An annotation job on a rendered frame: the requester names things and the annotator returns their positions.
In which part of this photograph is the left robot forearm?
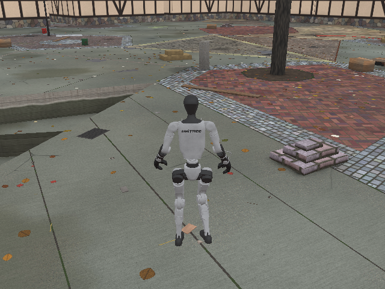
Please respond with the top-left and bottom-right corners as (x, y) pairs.
(156, 144), (166, 162)

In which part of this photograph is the robot left hand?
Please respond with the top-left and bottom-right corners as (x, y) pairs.
(154, 158), (167, 170)

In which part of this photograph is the right robot foot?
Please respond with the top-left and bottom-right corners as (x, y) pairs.
(200, 230), (212, 244)

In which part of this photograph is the robot right upper arm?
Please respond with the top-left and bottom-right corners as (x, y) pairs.
(204, 121), (222, 154)

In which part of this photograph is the robot left upper arm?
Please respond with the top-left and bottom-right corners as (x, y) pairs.
(161, 121), (179, 154)

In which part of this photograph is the right robot forearm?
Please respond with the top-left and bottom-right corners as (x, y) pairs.
(217, 144), (229, 164)

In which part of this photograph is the right robot thigh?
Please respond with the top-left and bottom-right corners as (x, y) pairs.
(196, 167), (213, 205)

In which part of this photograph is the robot right hand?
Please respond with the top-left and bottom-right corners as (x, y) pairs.
(218, 161), (231, 174)

